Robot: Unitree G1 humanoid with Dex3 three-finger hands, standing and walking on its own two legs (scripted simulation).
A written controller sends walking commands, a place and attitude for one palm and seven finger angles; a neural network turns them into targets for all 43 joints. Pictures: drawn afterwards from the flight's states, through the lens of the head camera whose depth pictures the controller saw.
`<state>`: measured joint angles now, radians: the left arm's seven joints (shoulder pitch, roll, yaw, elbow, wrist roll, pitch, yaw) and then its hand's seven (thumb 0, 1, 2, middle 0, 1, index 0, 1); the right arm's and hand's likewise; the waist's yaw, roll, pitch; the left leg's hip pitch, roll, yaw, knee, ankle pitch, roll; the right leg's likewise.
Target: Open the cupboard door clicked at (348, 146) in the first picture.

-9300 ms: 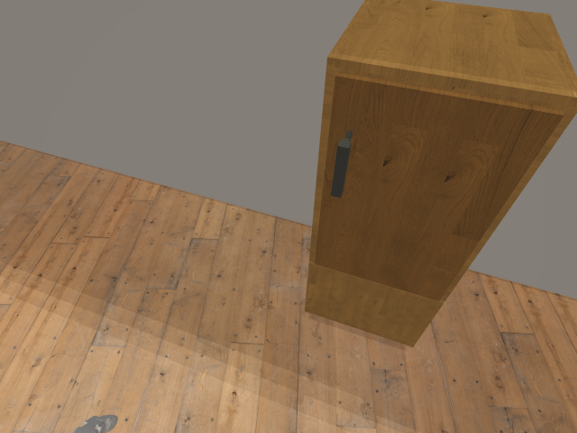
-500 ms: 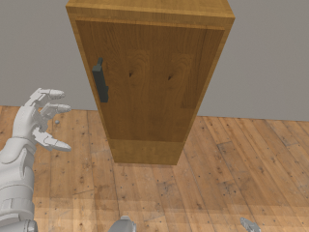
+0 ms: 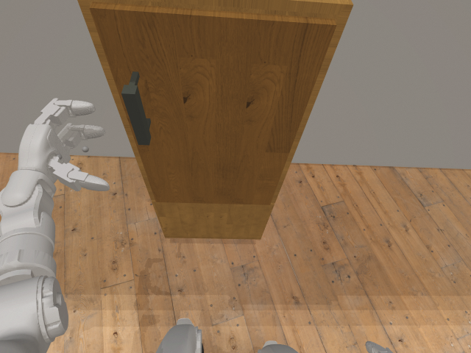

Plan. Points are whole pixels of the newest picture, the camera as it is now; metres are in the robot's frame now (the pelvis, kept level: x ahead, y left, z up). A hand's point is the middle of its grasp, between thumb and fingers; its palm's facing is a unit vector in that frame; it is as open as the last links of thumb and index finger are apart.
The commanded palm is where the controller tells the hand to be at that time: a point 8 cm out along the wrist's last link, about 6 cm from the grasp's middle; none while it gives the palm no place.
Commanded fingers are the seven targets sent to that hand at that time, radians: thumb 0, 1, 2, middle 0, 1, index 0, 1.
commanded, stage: move the hooked fingers beside the handle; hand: left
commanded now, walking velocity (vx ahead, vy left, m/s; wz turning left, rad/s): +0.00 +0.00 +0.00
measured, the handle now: (139, 109) +0.53 +0.18 +0.07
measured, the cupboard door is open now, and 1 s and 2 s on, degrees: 0 0 0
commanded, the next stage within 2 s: slide the fingers in behind the handle in 1.24 s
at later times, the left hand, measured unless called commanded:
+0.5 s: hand (98, 121) +0.49 +0.24 +0.08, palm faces +0.01 -1.00 +0.00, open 14.0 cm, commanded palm +0.46 +0.29 +0.07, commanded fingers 0.00 -0.50 0.30 -0.30 -1.20 -0.30 -1.20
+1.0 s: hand (97, 129) +0.47 +0.24 +0.08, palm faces +0.00 -1.00 +0.01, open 14.0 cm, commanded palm +0.46 +0.28 +0.07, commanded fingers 0.00 -0.50 0.30 -0.30 -1.20 -0.30 -1.20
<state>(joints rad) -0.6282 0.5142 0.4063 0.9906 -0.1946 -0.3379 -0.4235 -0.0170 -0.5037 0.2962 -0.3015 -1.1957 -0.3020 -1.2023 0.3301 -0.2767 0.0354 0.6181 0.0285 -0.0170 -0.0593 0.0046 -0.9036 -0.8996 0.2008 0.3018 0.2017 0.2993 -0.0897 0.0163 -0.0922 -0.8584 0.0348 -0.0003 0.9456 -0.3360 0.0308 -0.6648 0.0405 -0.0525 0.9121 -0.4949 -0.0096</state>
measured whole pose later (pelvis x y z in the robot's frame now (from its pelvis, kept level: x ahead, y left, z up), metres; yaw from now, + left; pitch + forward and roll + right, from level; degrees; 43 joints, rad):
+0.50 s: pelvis +0.01 -0.01 -0.01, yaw -2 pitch +19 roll -4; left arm -0.82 0.65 0.49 1.18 -0.14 -0.34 -0.43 -0.02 -0.50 0.30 -0.30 -1.20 -0.30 -1.20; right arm 0.40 -0.28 0.03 0.64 0.02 0.06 -0.05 0.00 -0.90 -0.90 0.20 0.30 0.20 0.30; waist -0.15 0.02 -0.10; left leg -0.98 0.07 0.00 1.02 -0.37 0.02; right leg -0.79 0.07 -0.04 0.98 -0.52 -0.02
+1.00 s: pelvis +0.01 +0.00 -0.01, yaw -1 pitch +18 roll -4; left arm -0.79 0.57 0.42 1.14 -0.15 -0.35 -0.41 -0.02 -0.50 0.30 -0.30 -1.20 -0.30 -1.20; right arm 0.35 -0.27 0.04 0.61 0.02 0.07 -0.04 0.00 -0.90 -0.90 0.20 0.30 0.20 0.30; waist -0.12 0.02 -0.12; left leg -0.96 0.05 -0.01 1.02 -0.38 0.03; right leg -0.76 0.06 -0.05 0.96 -0.52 -0.01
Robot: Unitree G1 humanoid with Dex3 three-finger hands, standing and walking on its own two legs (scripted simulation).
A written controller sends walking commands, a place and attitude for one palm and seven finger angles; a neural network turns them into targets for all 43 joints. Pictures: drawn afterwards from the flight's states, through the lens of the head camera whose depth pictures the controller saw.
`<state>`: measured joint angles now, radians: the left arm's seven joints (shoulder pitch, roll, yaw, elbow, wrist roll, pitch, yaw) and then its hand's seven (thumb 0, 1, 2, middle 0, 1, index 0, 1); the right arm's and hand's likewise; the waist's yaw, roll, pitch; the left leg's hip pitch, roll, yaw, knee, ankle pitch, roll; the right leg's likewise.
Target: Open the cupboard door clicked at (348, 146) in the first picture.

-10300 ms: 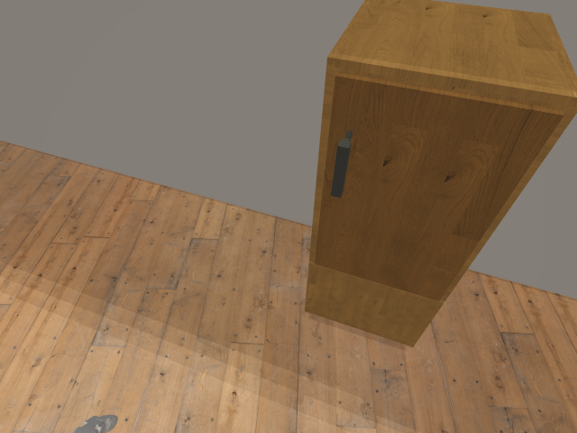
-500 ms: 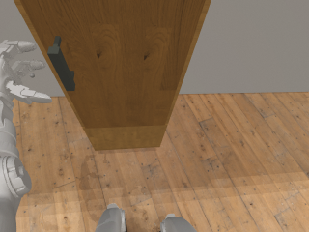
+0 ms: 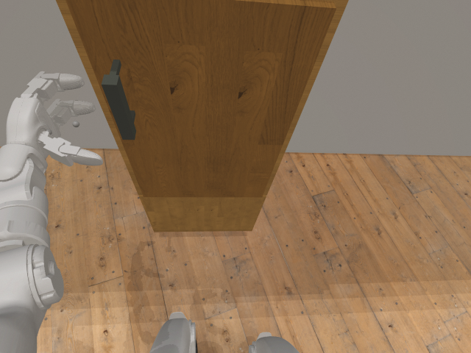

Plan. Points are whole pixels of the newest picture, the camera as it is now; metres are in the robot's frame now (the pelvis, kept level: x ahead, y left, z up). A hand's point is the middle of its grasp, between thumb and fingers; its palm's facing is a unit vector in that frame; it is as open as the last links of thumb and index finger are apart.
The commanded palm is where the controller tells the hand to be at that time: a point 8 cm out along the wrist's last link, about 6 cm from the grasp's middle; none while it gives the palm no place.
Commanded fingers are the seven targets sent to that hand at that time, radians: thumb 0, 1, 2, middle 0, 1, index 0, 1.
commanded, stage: move the hooked fingers beside the handle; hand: left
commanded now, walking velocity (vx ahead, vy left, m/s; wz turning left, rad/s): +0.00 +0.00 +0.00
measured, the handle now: (122, 101) +0.52 +0.19 +0.08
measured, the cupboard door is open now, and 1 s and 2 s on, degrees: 0 0 0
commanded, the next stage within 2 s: slide the fingers in behind the handle in 0.24 s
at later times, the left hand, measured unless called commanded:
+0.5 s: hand (83, 122) +0.47 +0.24 +0.09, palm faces +0.02 -1.00 +0.01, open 14.0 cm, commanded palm +0.45 +0.28 +0.08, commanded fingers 0.00 -0.50 0.30 -0.30 -1.20 -0.30 -1.20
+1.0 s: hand (99, 124) +0.47 +0.22 +0.08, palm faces +0.02 -1.00 +0.02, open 14.0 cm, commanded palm +0.45 +0.26 +0.08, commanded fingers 0.00 -0.50 0.30 -0.30 -1.20 -0.30 -1.20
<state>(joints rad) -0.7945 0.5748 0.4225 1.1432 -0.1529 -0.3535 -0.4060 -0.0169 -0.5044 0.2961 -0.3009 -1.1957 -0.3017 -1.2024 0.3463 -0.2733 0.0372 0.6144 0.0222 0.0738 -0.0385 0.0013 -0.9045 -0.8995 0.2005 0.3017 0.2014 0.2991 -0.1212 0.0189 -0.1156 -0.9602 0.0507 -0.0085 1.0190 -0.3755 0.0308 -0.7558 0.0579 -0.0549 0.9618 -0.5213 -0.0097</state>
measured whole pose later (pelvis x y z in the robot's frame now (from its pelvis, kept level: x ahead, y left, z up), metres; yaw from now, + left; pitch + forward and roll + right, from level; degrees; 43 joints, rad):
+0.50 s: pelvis +0.00 +0.00 +0.00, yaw -1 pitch +18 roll -4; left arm -0.78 0.58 0.44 1.13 -0.16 -0.36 -0.39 -0.02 -0.50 0.30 -0.30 -1.20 -0.30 -1.20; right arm 0.40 -0.28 0.03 0.64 0.02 0.09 -0.04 0.00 -0.90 -0.90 0.20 0.30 0.20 0.30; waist -0.13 0.03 -0.11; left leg -0.96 0.06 0.00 1.02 -0.37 0.03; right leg -0.77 0.07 -0.05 0.97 -0.52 -0.01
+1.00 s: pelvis +0.00 +0.00 +0.00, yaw +0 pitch +18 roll -4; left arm -0.80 0.51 0.40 1.12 -0.15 -0.36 -0.33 -0.02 -0.50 0.30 -0.30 -1.20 -0.30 -1.20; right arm 0.36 -0.27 0.03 0.63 0.02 0.06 -0.03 0.00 -0.90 -0.90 0.20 0.30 0.20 0.30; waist -0.13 0.02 -0.12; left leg -0.98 0.06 -0.01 1.04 -0.38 0.02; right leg -0.78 0.06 -0.05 0.99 -0.53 -0.02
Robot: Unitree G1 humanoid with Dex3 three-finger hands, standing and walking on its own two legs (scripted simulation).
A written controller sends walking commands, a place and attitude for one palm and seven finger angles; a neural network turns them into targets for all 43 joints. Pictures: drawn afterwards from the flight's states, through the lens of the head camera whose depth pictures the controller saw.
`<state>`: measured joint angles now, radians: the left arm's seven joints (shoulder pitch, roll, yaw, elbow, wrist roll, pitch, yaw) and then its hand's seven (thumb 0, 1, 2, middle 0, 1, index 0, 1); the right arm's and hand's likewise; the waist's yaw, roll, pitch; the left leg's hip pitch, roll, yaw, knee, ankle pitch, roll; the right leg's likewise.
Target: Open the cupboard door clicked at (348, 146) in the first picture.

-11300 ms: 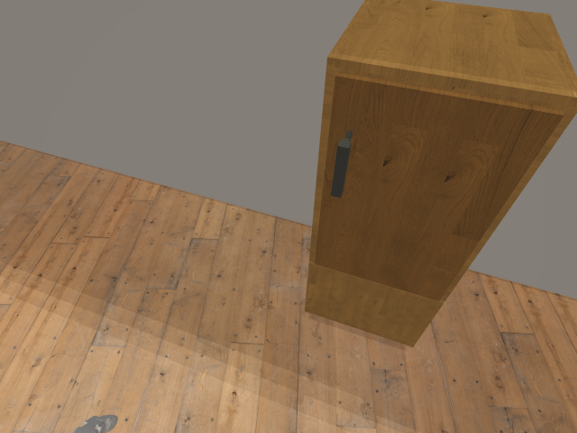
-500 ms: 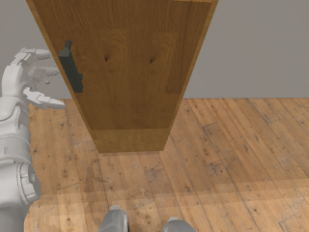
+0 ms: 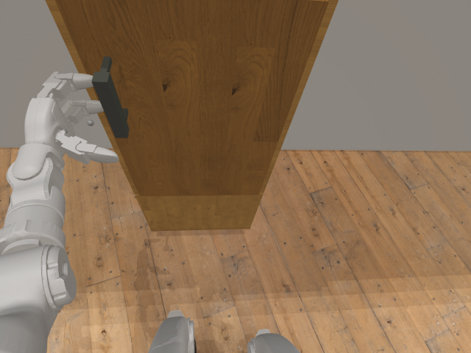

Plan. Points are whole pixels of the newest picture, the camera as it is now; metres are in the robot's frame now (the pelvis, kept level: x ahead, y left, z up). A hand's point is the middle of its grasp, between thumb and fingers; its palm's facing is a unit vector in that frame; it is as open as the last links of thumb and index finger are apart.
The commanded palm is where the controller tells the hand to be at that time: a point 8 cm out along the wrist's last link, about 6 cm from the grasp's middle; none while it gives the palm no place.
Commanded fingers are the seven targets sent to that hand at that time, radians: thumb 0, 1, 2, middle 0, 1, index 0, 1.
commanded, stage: slide the fingers in behind the handle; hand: left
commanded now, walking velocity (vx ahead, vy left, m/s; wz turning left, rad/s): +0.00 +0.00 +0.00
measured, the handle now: (114, 99) +0.52 +0.20 +0.09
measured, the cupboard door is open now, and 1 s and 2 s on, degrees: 0 0 0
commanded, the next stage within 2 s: close the thumb around the handle in 0.94 s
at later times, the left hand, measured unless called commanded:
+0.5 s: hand (116, 122) +0.47 +0.18 +0.09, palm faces +0.02 -1.00 +0.01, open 14.0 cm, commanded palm +0.45 +0.22 +0.09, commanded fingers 0.00 -0.50 0.30 -0.30 -1.20 -0.30 -1.20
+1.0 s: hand (123, 120) +0.48 +0.17 +0.09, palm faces +0.04 -1.00 +0.00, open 14.0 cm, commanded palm +0.45 +0.22 +0.09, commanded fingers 0.00 -0.50 0.30 -0.30 -1.20 -0.30 -1.20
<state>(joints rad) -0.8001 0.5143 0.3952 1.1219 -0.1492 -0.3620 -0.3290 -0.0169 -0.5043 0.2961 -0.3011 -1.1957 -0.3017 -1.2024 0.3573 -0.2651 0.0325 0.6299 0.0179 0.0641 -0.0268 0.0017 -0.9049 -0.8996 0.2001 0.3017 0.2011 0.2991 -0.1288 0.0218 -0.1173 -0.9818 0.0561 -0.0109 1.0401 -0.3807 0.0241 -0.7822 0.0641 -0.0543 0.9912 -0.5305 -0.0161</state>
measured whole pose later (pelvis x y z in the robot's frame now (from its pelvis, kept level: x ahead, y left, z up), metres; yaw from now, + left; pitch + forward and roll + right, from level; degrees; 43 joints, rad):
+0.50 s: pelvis +0.00 +0.00 +0.00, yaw +0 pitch +17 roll -3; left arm -0.77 0.40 0.34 1.08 -0.13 -0.38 -0.22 -0.02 -0.50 0.30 -0.30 -1.20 -0.30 -1.20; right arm 0.38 -0.25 0.02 0.63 0.01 0.07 0.00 0.00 -0.91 -0.90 0.20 0.30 0.20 0.30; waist -0.12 0.03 -0.13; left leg -0.94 0.05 0.00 1.02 -0.38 0.02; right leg -0.75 0.06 -0.04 0.98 -0.53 -0.02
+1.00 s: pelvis +0.00 -0.01 +0.00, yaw +0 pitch +18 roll -3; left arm -0.79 0.43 0.35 1.11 -0.13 -0.39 -0.21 -0.02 -0.50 0.30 -0.30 -1.20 -0.30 -1.20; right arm 0.38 -0.26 0.02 0.65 0.01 0.07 -0.01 0.00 -0.91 -0.90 0.20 0.30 0.20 0.30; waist -0.13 0.04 -0.12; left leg -0.96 0.06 -0.01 1.02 -0.37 0.00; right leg -0.78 0.07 -0.05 1.00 -0.54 -0.03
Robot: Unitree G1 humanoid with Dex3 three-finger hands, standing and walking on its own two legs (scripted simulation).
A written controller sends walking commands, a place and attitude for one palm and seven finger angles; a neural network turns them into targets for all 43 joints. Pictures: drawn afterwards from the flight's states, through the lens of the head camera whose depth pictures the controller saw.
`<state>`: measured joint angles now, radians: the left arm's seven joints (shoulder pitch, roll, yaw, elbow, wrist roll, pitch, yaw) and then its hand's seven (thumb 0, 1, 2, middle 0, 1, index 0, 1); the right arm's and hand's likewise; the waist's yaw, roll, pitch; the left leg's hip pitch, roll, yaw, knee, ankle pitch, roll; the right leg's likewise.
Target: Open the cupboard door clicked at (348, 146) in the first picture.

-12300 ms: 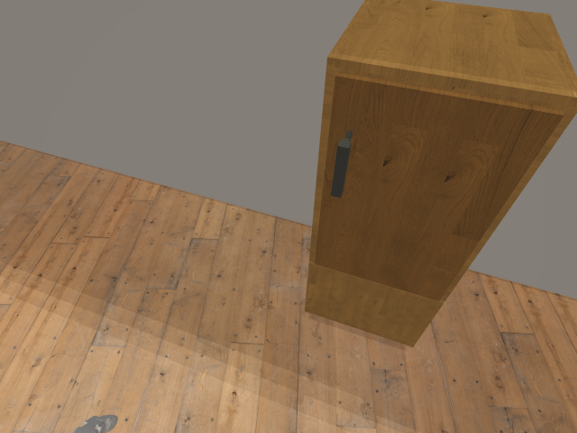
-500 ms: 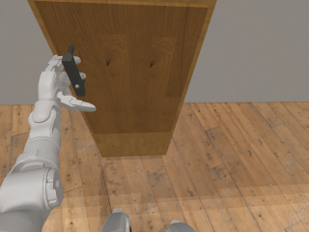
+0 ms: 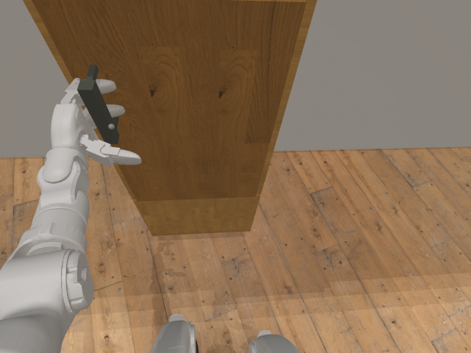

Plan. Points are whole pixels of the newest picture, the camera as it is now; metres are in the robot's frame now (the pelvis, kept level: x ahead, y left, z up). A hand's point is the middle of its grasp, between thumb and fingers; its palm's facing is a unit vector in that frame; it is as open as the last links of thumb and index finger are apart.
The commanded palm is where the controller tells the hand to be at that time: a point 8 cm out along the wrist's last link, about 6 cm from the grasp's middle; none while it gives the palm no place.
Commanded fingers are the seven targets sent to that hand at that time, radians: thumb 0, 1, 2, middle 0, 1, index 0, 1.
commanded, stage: close the thumb around the handle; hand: left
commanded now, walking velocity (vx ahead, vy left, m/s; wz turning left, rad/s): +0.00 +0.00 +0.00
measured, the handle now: (103, 106) +0.52 +0.21 +0.08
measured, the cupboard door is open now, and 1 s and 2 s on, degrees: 0 0 47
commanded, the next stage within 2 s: pull the door open along its arc in 0.74 s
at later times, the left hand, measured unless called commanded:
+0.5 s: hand (112, 128) +0.47 +0.19 +0.09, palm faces +0.03 -1.00 +0.00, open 8.4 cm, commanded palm +0.45 +0.23 +0.09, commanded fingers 0.00 0.84 0.88 -0.40 -1.34 -0.40 -1.34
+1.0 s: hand (112, 128) +0.47 +0.18 +0.09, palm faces +0.03 -1.00 +0.00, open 5.6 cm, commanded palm +0.43 +0.23 +0.09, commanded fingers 0.00 0.90 0.90 -0.40 -1.35 -0.40 -1.35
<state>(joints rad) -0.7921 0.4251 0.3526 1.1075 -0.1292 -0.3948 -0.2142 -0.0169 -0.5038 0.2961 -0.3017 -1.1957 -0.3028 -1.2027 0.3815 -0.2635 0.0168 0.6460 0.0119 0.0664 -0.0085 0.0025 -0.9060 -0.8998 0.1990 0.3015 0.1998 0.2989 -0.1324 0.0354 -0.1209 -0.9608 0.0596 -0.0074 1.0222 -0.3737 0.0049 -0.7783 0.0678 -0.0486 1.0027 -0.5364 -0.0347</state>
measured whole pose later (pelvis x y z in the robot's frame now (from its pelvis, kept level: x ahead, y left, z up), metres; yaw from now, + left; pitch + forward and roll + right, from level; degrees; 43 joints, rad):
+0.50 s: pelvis +0.00 +0.00 +0.00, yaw +0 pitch +17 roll -3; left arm -0.77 0.39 0.32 1.09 -0.13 -0.40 -0.20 -0.01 0.31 0.65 -0.36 -1.28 -0.36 -1.29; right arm 0.35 -0.26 0.02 0.64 0.01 0.07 0.00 0.00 -0.91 -0.90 0.20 0.30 0.20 0.30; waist -0.12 0.04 -0.13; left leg -0.95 0.05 -0.01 1.02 -0.38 0.01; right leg -0.76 0.06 -0.05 1.00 -0.54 -0.03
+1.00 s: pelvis +0.00 +0.01 +0.00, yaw +0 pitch +17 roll -3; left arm -0.73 0.38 0.33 1.04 -0.14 -0.39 -0.19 0.00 0.74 0.81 -0.36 -1.35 -0.37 -1.35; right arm 0.38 -0.26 0.01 0.63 0.01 0.09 0.00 0.00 -0.91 -0.90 0.20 0.30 0.20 0.30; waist -0.13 0.04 -0.13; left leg -0.93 0.05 0.00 1.01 -0.38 0.01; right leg -0.75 0.06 -0.04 0.98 -0.53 -0.03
